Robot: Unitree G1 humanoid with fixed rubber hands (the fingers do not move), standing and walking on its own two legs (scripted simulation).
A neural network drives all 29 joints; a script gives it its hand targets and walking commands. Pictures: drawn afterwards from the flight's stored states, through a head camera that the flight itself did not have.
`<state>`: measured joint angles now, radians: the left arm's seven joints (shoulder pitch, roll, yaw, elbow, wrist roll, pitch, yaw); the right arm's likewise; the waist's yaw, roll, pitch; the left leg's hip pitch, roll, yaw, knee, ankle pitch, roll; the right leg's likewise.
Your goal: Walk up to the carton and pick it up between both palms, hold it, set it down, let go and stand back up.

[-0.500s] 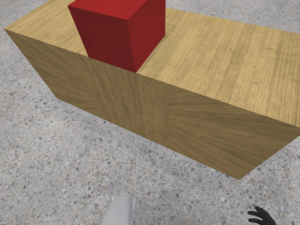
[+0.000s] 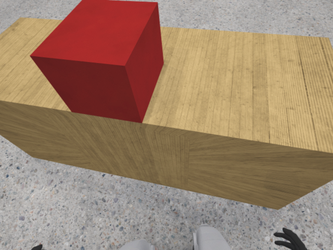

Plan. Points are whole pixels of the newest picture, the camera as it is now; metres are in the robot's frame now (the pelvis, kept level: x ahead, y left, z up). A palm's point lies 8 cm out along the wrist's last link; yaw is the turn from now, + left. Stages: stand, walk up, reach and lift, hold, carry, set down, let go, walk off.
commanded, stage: walk up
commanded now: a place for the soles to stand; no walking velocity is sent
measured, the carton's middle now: (112, 60) +0.68 +0.17 +0.04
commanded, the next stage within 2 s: none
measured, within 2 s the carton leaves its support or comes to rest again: neither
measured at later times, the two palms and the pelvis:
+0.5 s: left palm out of the picture +0.11 +0.55 -0.10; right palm out of the picture +0.10 -0.12 -0.13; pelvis +0.02 +0.21 -0.04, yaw -7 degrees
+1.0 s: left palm out of the picture +0.18 +0.70 -0.07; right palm out of the picture +0.06 +0.05 -0.12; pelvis +0.05 +0.38 -0.01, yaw -13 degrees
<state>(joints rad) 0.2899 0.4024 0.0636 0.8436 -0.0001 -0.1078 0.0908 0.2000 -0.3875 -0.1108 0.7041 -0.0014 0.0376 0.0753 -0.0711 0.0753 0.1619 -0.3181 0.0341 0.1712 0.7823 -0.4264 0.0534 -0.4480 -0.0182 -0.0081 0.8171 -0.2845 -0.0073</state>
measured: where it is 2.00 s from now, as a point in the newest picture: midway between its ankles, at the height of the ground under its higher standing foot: outside the picture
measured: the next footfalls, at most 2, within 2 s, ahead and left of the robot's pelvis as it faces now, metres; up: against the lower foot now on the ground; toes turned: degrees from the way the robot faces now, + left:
left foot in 0.44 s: +0.05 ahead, +0.32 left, +0.00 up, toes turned -2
right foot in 0.78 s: +0.12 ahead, +0.19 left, +0.00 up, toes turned -12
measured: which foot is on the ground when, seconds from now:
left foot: down 0.00-0.02, up 0.04-0.42, down 0.44-0.76, up 0.78-1.00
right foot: down 0.00-0.44, up 0.46-0.76, down 0.78-1.00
